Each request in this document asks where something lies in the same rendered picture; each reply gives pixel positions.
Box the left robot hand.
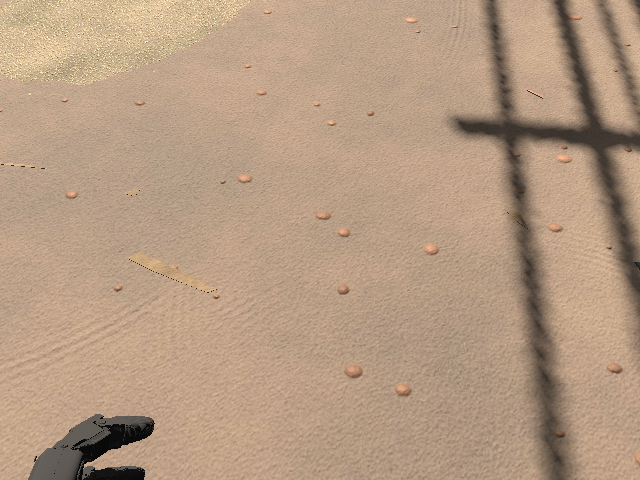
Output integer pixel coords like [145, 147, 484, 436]
[28, 414, 155, 480]

